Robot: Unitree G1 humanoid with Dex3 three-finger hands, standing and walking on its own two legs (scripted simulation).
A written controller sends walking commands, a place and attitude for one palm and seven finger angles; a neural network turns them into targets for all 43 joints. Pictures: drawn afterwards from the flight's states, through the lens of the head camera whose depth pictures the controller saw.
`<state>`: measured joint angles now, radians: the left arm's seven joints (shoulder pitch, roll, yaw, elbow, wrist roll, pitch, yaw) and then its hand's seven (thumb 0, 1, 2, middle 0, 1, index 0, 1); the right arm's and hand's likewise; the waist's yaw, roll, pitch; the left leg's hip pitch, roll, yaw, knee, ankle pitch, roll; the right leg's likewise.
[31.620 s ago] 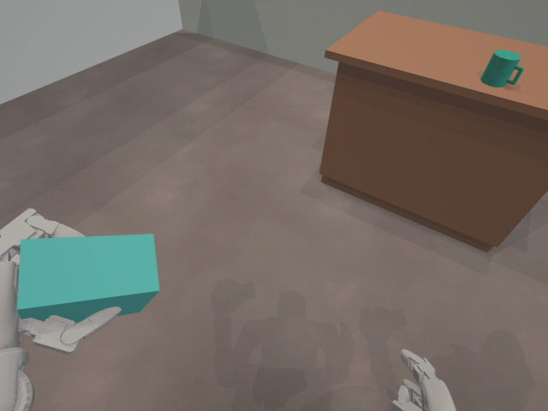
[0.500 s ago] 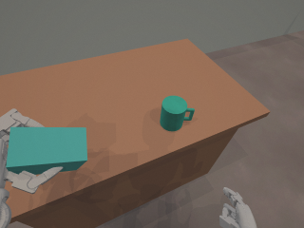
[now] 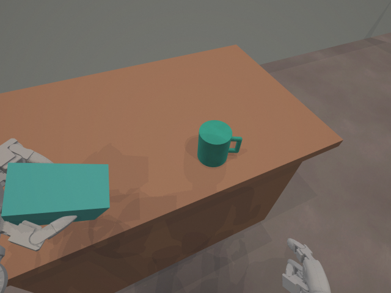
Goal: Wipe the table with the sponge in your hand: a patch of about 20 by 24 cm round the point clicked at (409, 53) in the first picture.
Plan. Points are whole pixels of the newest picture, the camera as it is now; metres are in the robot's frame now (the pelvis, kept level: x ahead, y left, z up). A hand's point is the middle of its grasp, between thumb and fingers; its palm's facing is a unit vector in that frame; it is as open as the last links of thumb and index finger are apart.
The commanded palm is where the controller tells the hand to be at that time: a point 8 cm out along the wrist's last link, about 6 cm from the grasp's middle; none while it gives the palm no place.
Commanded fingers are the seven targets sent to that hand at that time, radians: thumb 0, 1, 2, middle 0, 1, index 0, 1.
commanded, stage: shuffle to correct the standing spot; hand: left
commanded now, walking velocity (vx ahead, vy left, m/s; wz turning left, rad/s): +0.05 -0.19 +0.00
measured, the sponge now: (73, 195) +0.23 +0.20 +0.14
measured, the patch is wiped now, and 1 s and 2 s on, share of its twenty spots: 0.00 0.00 0.00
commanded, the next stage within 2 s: none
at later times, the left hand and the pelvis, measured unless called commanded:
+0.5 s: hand (36, 199) +0.22 +0.24 +0.16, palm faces +0.33 -0.86 -0.39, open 10.1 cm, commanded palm +0.16 +0.28 +0.18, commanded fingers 0.00 0.10 1.30 -1.20 -1.60 -1.20 -1.60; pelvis +0.00 +0.00 +0.00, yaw +0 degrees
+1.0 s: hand (39, 200) +0.21 +0.24 +0.17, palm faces +0.33 -0.86 -0.39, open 10.1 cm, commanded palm +0.15 +0.28 +0.18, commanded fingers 0.00 0.10 1.30 -1.20 -1.60 -1.20 -1.60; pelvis -0.01 +0.00 +0.00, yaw +0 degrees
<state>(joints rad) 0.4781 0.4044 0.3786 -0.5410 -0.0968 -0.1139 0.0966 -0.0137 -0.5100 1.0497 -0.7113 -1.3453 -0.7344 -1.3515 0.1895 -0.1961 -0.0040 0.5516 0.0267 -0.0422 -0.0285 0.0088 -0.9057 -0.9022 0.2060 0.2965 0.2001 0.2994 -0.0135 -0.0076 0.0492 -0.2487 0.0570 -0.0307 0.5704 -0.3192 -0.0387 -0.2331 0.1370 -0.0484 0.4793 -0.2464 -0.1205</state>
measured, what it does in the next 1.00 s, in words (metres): stands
